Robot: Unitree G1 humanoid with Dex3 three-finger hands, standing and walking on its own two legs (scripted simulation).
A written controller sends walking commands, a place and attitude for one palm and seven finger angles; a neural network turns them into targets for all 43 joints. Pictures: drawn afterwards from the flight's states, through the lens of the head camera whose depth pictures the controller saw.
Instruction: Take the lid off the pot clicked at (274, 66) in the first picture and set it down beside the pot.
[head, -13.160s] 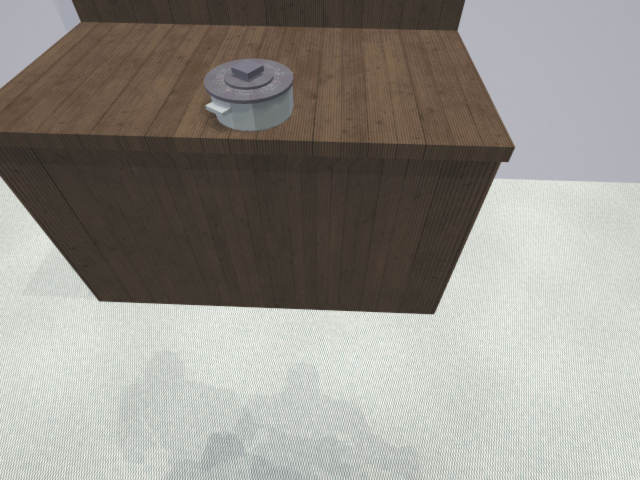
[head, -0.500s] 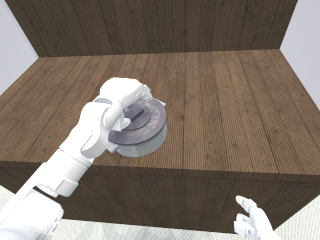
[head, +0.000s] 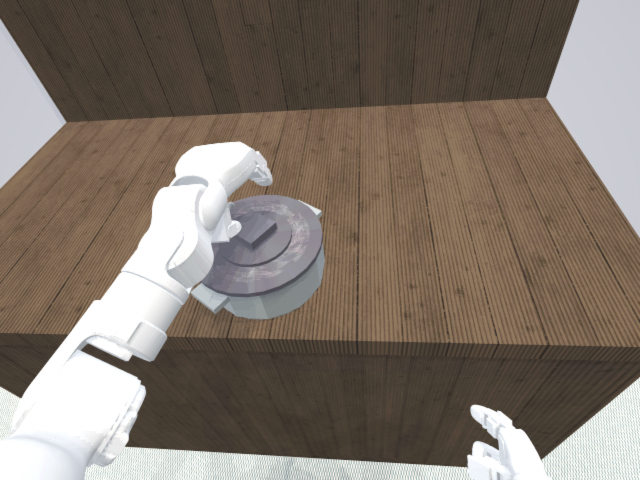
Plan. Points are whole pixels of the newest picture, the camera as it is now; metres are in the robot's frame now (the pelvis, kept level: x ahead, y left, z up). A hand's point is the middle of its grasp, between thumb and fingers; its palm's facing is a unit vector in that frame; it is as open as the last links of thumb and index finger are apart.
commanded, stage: move the open hand above the knob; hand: left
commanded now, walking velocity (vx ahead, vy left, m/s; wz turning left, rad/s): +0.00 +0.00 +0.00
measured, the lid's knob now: (252, 229) +0.44 +0.12 +0.09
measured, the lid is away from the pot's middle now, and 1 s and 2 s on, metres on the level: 0.00 0.00 0.00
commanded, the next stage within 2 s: lower the open fingers around the knob in 1.40 s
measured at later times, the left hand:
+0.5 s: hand (220, 201) +0.40 +0.13 +0.18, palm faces -0.09 -0.05 -0.99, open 10.1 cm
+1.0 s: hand (246, 226) +0.38 +0.10 +0.15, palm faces -0.17 -0.02 -0.98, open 10.1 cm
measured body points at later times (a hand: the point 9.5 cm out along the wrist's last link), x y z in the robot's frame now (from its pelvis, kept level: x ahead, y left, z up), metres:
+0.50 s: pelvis +0.00 +0.01 +0.00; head +0.01 -0.04 +0.45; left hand +0.40 +0.13 +0.23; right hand +0.21 -0.21 -0.10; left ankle -0.01 +0.12 -0.74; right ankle +0.00 -0.12 -0.74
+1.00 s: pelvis +0.00 +0.01 +0.00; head +0.00 -0.04 +0.45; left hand +0.39 +0.10 +0.20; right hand +0.19 -0.21 -0.11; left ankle -0.01 +0.12 -0.74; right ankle +0.00 -0.12 -0.74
